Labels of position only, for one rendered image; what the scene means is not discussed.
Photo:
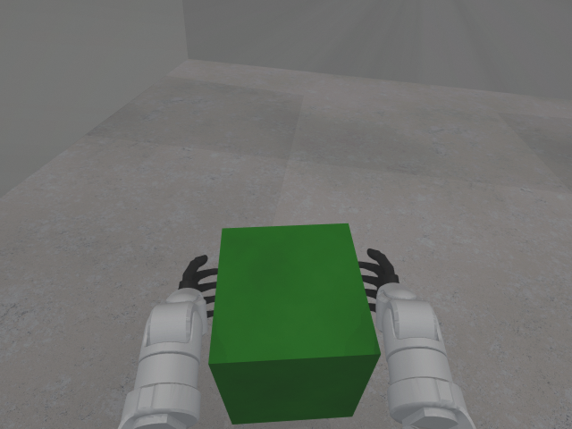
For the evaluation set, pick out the left robot hand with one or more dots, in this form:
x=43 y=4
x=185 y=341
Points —
x=191 y=278

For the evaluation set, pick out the right robot hand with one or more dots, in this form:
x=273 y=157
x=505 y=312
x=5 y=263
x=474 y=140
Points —
x=384 y=270

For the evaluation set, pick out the carton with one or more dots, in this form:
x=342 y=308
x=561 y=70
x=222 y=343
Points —
x=292 y=336

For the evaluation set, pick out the robot right forearm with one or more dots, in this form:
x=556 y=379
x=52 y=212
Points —
x=422 y=392

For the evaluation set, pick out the robot left forearm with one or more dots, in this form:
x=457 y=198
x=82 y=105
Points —
x=166 y=394

